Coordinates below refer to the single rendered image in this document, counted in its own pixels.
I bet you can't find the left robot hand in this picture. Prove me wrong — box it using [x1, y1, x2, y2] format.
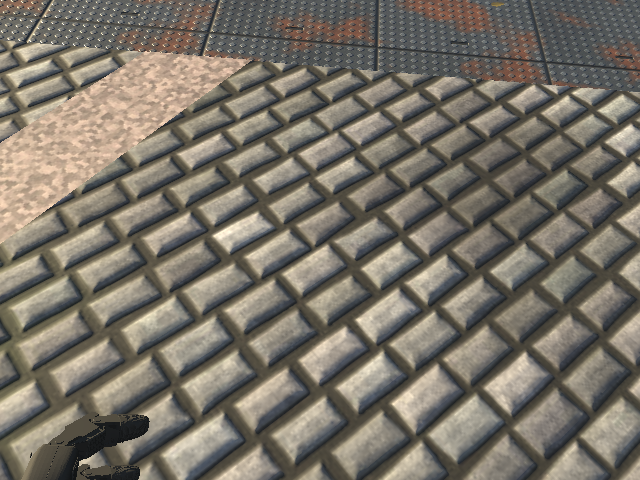
[21, 412, 150, 480]

